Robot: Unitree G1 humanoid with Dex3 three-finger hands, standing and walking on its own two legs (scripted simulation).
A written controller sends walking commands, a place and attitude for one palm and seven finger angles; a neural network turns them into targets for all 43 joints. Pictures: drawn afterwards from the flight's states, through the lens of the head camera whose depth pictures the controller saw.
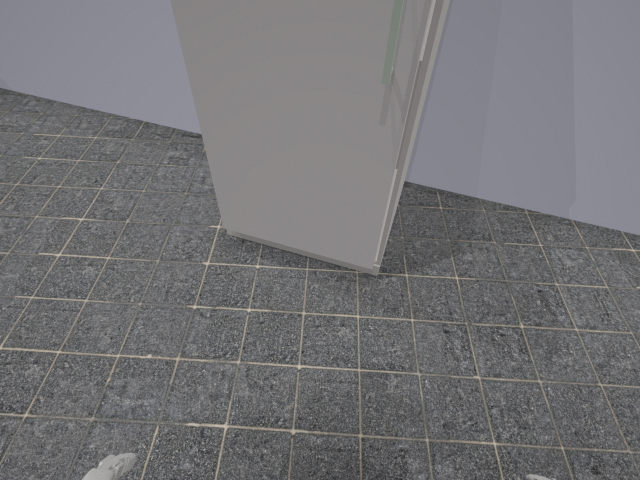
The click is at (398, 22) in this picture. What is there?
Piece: fridge door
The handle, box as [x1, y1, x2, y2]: [381, 0, 403, 84]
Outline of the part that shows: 403,0 394,0 381,82 384,84 388,84 390,74 392,71 392,62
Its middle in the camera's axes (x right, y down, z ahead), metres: +0.15 -0.45 +0.77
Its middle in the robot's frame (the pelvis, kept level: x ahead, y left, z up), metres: +0.91 -0.10 +0.20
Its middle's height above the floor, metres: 0.96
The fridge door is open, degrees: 0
